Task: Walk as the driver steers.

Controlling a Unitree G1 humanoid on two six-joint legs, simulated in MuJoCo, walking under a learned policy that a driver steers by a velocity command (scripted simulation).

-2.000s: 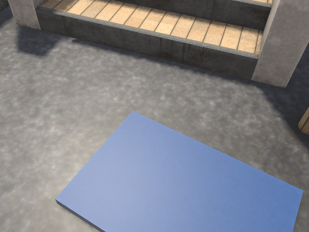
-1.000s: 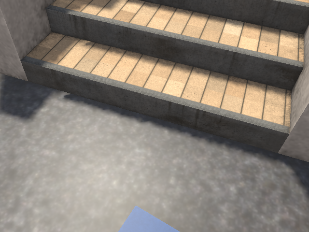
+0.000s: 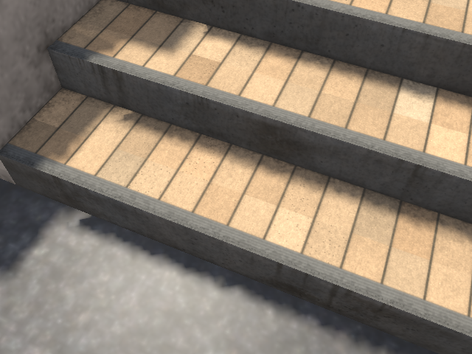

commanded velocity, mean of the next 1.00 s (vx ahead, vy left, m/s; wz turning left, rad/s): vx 0.29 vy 0.00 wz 0.00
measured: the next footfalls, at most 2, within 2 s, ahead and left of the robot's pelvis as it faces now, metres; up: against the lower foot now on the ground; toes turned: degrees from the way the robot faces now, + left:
right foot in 0.20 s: +0.14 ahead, -0.11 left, -0.03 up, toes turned -2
left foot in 0.52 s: +0.14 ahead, +0.14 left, -0.01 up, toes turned +2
